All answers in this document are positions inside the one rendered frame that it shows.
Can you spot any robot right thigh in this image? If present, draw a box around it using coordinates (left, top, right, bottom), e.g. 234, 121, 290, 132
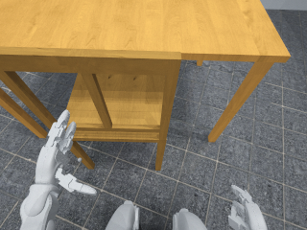
172, 211, 207, 230

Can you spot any table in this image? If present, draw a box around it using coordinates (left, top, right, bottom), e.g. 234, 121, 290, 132
0, 0, 291, 143

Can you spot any chair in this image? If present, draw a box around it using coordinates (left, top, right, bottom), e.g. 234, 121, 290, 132
0, 46, 181, 171

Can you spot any right robot hand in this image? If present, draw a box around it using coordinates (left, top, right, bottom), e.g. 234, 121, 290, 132
228, 185, 268, 230

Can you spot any robot left forearm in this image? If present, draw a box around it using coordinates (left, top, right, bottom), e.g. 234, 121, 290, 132
20, 183, 60, 230

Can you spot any robot right shin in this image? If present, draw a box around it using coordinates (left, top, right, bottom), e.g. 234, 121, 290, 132
179, 208, 189, 212

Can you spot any left robot hand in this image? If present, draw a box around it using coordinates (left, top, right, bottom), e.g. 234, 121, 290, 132
35, 109, 97, 196

